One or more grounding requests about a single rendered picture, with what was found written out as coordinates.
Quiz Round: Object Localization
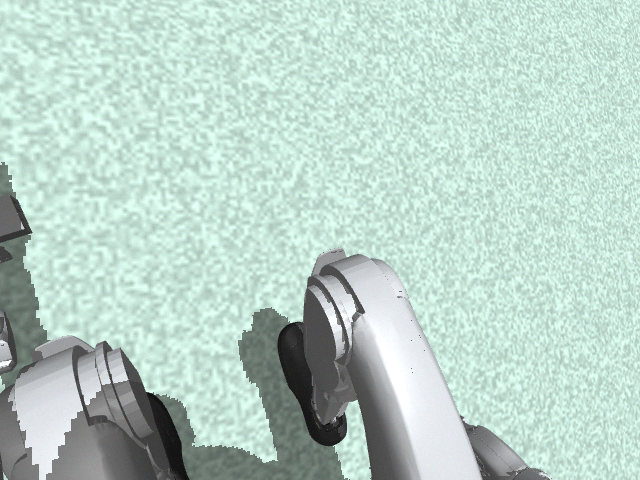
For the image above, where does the right robot hand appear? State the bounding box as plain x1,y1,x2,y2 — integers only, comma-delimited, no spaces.
460,415,529,480

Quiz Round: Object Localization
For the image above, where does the left robot foot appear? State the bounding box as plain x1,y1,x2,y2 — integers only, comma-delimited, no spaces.
146,392,189,480

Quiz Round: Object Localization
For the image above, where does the right robot foot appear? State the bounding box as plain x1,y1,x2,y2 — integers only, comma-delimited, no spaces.
278,322,347,446

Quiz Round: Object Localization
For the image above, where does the small box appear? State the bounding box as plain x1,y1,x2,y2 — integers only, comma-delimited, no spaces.
0,194,32,243

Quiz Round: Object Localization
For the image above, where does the left robot arm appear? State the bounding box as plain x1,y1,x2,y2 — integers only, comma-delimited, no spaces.
0,309,17,480

